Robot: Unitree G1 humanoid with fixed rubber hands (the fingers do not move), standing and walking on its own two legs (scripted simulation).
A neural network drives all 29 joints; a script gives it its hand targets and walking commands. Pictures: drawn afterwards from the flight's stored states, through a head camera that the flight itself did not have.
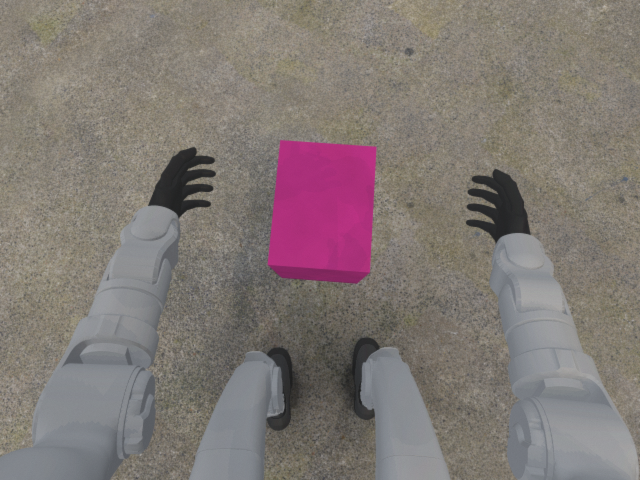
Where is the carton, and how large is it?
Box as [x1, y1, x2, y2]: [268, 140, 375, 283]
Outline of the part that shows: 280,140 268,265 281,277 356,283 369,272 375,147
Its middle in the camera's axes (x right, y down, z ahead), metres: +0.01 -0.05 +0.96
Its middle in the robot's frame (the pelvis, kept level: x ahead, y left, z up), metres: +0.51 +0.01 -0.55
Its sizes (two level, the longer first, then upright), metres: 0.276 0.211 0.293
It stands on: the floor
